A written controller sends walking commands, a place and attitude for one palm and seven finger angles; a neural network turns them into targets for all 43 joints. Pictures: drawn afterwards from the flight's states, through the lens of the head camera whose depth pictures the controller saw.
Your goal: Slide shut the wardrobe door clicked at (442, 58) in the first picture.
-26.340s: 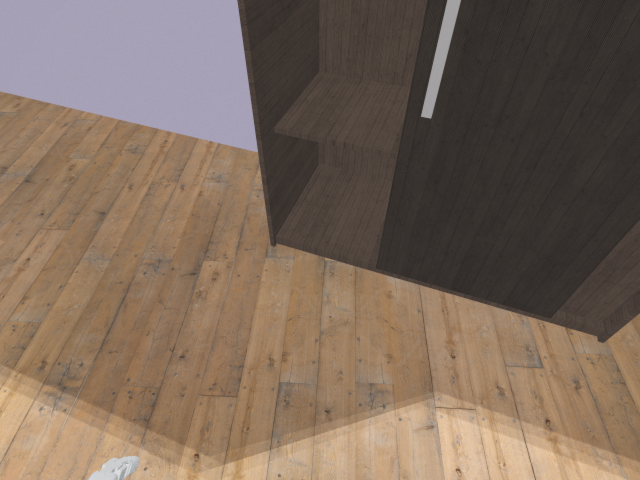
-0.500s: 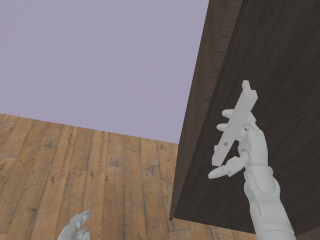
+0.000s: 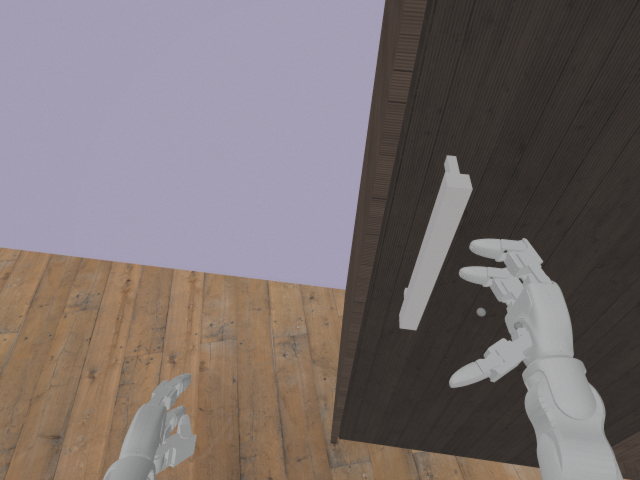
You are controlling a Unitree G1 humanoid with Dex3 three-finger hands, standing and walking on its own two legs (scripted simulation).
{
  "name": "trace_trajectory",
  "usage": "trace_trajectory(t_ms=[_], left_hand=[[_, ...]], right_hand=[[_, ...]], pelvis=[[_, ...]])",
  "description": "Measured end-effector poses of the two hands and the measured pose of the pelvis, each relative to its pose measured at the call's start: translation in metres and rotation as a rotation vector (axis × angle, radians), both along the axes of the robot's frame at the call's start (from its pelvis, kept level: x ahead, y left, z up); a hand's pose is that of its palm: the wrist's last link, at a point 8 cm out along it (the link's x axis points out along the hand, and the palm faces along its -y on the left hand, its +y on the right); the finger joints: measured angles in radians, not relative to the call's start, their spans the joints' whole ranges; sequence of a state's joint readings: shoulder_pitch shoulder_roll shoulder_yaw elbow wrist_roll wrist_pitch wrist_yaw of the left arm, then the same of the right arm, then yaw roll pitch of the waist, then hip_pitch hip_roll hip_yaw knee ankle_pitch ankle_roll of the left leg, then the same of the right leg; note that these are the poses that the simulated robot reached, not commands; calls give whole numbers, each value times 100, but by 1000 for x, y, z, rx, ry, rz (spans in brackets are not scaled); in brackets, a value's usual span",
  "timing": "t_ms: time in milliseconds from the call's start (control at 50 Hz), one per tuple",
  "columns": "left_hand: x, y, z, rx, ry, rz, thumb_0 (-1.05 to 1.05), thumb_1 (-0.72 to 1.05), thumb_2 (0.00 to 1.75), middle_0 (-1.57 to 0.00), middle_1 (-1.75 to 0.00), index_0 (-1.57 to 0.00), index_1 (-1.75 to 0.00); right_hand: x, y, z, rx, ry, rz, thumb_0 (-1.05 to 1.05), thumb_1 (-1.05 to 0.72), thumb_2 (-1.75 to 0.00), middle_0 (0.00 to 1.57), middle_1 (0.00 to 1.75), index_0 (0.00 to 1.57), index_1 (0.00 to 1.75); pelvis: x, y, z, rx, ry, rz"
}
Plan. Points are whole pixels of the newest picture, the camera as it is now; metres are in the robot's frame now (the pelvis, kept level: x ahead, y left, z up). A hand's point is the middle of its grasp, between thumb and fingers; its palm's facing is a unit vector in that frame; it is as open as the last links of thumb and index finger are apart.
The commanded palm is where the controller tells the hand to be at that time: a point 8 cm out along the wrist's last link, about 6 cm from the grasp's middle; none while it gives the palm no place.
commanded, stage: slip the hand off the handle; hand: right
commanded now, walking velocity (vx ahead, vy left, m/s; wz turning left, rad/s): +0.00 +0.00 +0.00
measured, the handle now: (426, 252) +0.37 -0.12 +0.12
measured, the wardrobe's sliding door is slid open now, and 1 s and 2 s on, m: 0.00 0.00 0.00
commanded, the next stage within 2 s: draw the hand back to the body in 0.76 s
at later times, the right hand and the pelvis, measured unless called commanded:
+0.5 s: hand (505, 368) +0.21 -0.17 +0.13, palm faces +0.03 +1.00 -0.08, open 14.7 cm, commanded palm +0.19 -0.22 +0.13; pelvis -0.03 -0.03 +0.00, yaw +0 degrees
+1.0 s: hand (524, 436) +0.15 -0.16 +0.13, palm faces +0.05 +1.00 -0.02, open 14.7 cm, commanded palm +0.13 -0.22 +0.14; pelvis -0.07 -0.02 -0.01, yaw -1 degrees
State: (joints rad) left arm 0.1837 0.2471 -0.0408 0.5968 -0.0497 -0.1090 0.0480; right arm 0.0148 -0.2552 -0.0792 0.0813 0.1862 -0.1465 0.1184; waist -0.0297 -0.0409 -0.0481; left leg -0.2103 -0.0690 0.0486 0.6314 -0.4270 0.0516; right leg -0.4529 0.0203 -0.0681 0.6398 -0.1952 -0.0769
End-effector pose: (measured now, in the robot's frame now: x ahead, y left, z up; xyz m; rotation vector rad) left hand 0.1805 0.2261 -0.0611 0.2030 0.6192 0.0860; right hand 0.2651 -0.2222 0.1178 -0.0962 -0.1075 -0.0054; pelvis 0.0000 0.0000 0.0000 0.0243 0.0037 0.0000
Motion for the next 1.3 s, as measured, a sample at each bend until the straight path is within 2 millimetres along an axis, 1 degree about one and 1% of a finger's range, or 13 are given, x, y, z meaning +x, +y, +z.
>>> trace_trajectory(t_ms=[120, 180, 300, 380, 540, 660, 740, 820, 900, 960, 1040, 1160, 1300], left_hand=[[-19, -12, -7, -5, 26, 5, 1, 91, 89, -20, -30, -20, -30], [-30, -16, -9, -17, 32, 14, 1, 91, 89, -20, -30, -20, -30], [-43, -21, -9, -24, 26, 26, 1, 91, 89, -20, -30, -20, -30], [-44, -24, -5, -9, 7, 17, 1, 91, 89, -20, -30, -20, -30], [-32, -36, 6, -6, -64, -51, 1, 91, 89, -20, -30, -20, -30], [-28, -46, 11, -20, -103, -80, 1, 91, 89, -20, -30, -20, -30], [-32, -50, 14, -28, -132, -89, 1, 90, 89, -20, -30, -20, -30], [-39, -52, 15, -29, -138, -100, 1, 90, 89, -20, -30, -20, -30], [-47, -51, 11, -22, -130, -115, 1, 90, 89, -20, -30, -20, -30], [-55, -49, 7, -24, -112, -99, 1, 90, 89, -20, -30, -20, -30], [-66, -47, 7, -19, -105, -78, 1, 90, 89, -20, -30, -20, -30], [-80, -43, 14, -9, -138, -69, 1, 90, 89, -20, -30, -20, -30], [-92, -42, 16, 8, -176, -83, 1, 90, 89, -20, -30, -20, -30]], right_hand=[[3, -11, 10, -1, -48, -5, -1, 55, -20, 26, 115, 25, 115], [0, -11, 15, 5, -67, 9, -1, 55, -20, 25, 115, 25, 115], [-24, 4, 0, 23, -4, 60, -1, 55, -20, 25, 115, 25, 115], [-44, 7, -6, 27, 6, 41, -1, 55, -20, 26, 115, 25, 115], [-83, 1, 13, 13, -103, -9, -1, 55, -20, 26, 115, 25, 115], [-100, 8, 2, 18, -31, 18, -1, 55, -20, 25, 115, 25, 115], [-116, 12, 4, 22, -40, 30, -1, 55, -20, 26, 115, 25, 115], [-130, 8, 8, 15, -78, 10, -1, 55, -20, 26, 115, 25, 115], [-136, 7, 10, 3, -89, -6, -1, 55, -20, 26, 115, 25, 115], [-137, 7, 9, 67, -33, -19, -1, 55, -20, 26, 115, 25, 115], [-141, 1, 12, 64, 18, -52, -1, 55, -20, 26, 115, 25, 115], [-154, -17, 25, 48, -23, -84, -1, 55, -20, 26, 115, 25, 115], [-174, -30, 31, 44, -27, -78, -1, 55, -20, 25, 115, 25, 115]], pelvis=[[-8, -7, 0, 7, -3, 1], [-9, -12, 0, 9, -5, 8], [-13, -21, 0, 9, -19, 15], [-17, -23, -1, 8, -29, 18], [-28, -26, -4, 17, -51, -1], [-38, -27, -5, 19, -65, -10], [-41, -26, -7, 22, -73, -8], [-46, -24, -8, 20, -84, -9], [-56, -24, -10, 21, -91, -17], [-63, -24, -9, 21, -103, -20], [-70, -23, -6, 19, -115, -21], [-82, -19, -4, 23, -148, -24], [-105, -20, -9, 30, -187, -35]])
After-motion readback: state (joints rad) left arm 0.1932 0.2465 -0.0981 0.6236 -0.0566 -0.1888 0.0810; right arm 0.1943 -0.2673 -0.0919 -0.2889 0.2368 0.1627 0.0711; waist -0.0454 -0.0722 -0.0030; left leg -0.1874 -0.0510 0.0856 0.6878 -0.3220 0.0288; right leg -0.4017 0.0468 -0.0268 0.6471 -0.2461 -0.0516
